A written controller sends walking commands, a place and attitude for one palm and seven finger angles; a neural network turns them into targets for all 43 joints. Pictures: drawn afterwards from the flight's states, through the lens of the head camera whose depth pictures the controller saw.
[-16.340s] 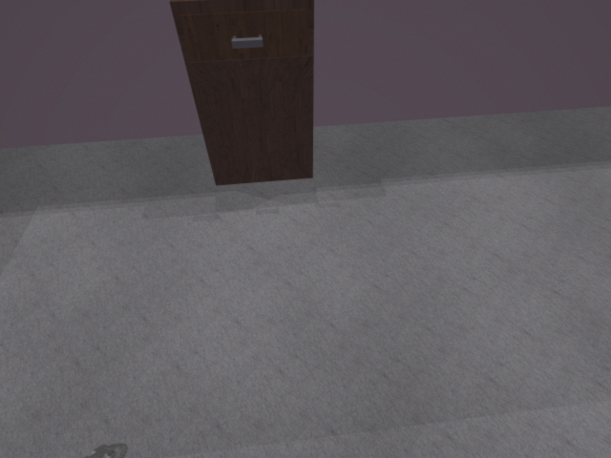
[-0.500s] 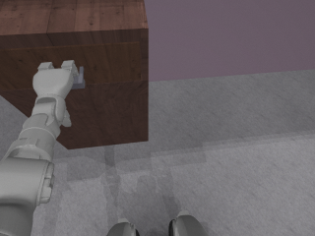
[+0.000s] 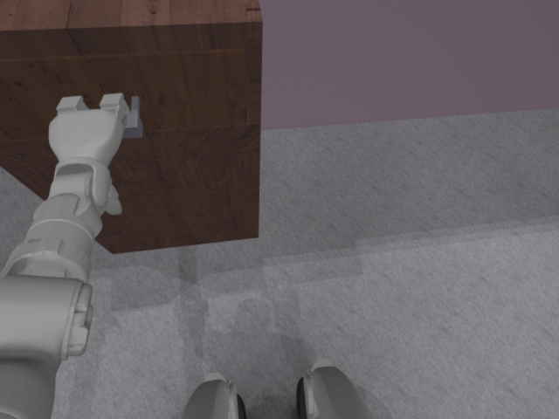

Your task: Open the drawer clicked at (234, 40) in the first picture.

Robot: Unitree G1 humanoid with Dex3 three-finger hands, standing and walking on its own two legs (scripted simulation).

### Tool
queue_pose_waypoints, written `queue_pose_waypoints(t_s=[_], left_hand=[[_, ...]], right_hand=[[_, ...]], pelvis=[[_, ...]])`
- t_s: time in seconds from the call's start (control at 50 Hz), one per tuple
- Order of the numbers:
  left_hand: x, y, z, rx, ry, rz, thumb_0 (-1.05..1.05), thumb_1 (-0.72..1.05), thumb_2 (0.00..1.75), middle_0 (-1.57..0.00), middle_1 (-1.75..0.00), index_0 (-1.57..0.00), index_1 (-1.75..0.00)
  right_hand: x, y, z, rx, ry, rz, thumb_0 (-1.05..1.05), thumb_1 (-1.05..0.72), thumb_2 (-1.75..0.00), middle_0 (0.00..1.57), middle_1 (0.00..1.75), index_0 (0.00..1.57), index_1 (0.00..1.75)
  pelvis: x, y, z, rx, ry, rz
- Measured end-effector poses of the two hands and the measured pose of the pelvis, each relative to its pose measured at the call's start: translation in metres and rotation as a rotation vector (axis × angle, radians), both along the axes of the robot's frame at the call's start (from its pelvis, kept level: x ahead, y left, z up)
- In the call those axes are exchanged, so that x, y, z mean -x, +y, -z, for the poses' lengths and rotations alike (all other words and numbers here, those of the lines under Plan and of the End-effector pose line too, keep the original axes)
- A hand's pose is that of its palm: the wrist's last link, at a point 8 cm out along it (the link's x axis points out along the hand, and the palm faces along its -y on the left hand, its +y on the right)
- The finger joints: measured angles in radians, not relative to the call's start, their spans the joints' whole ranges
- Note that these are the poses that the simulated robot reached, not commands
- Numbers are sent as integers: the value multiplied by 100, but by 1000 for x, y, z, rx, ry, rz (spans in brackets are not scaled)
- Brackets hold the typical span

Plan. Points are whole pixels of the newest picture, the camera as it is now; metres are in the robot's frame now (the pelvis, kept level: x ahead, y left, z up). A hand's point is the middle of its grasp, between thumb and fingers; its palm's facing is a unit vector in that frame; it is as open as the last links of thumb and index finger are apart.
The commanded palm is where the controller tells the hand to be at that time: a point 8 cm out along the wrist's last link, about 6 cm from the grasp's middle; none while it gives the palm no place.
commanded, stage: lower the fingers behind the handle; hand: left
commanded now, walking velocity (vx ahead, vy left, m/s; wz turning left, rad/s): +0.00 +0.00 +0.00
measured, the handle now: (103, 116) +0.57 +0.23 +0.01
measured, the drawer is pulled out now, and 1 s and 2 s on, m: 0.00 0.00 0.10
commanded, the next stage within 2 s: close the thumb around the handle in 0.24 s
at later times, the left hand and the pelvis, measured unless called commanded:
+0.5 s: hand (105, 156) +0.51 +0.23 -0.01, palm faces -0.07 -0.03 -1.00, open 13.2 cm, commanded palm +0.49 +0.22 +0.04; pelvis +0.00 +0.00 +0.00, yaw +0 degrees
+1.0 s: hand (105, 156) +0.51 +0.23 -0.01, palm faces -0.07 -0.03 -1.00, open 6.1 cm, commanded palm +0.49 +0.22 +0.04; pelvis +0.01 +0.00 +0.00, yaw +0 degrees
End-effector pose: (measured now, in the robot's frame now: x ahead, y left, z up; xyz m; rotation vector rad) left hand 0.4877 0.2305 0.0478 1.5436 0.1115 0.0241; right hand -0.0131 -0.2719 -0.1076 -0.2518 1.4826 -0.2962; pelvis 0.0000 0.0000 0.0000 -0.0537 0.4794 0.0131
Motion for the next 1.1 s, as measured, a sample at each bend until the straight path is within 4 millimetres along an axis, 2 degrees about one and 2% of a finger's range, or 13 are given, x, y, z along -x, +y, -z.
queue_pose_waypoints(t_s=[0.38, 0.46, 0.62, 0.92, 1.1], left_hand=[[-1, 1, -1, 3, 20, 11, 0, -48, 30, -29, -120, -32, -120], [-2, 0, 0, -3, 12, 4, 0, -43, 32, -29, -121, -32, -120], [-3, -1, -2, -2, 27, -12, 0, -14, 44, -30, -124, -34, -123], [-3, 0, -2, 5, 23, 2, 0, 63, 78, -34, -130, -38, -129], [-1, 0, -1, 3, 21, 0, 0, 67, 77, -31, -133, -35, -130]], right_hand=[[5, 0, -1, 9, -7, 3, 1, -90, -90, 20, 30, 21, 30], [6, 0, 0, 8, -1, 2, 1, -90, -90, 20, 30, 21, 30], [5, 0, -2, 3, -3, 6, 1, -90, -90, 20, 30, 21, 30], [-2, -1, -2, 2, -7, 7, 1, -90, -90, 20, 30, 21, 30], [-9, -1, -3, -2, -13, 4, 1, -90, -90, 20, 30, 21, 30]], pelvis=[[3, 0, 1, 1, 0, 2], [4, 0, 1, 1, 3, -1], [2, -1, -1, 1, -2, 0], [-4, -2, -3, -1, -1, 6], [-7, -2, -5, -2, -7, 8]])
